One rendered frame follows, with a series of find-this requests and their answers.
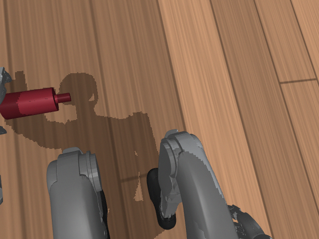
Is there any right robot hand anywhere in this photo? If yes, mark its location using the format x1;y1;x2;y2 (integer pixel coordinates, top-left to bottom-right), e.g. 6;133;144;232
228;205;265;239

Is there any right robot foot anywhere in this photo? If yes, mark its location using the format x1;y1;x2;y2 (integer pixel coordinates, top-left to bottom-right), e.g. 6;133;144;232
147;168;176;230

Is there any bottle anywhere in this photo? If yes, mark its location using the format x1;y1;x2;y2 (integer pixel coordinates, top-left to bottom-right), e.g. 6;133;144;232
0;87;71;120

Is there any left robot hand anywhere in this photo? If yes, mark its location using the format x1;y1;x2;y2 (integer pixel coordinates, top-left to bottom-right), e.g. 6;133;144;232
0;67;12;135

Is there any left robot foot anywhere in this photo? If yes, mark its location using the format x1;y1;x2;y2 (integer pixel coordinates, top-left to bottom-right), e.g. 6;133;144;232
100;190;110;239

